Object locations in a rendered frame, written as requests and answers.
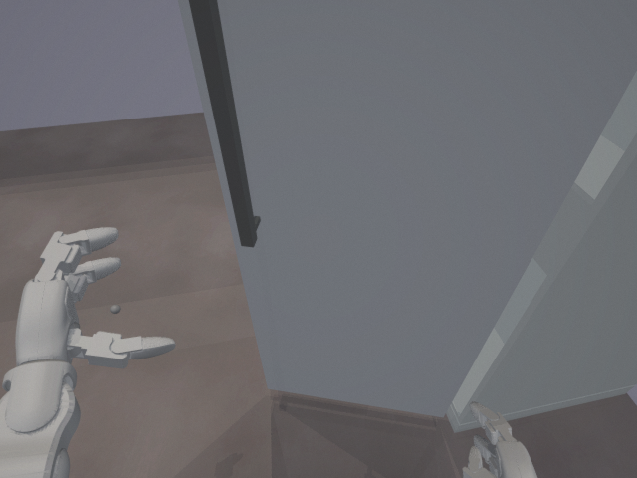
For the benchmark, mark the handle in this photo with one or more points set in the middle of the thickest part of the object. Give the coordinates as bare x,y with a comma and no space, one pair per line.
207,23

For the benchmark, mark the robot left forearm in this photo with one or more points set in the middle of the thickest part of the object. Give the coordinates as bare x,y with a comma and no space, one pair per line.
39,415

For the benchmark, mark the fridge door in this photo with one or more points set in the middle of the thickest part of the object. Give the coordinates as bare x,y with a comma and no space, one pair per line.
406,159

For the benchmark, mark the robot right hand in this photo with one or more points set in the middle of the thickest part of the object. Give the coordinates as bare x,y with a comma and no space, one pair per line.
508,459

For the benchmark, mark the robot left hand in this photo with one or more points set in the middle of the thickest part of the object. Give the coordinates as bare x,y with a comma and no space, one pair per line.
47,308

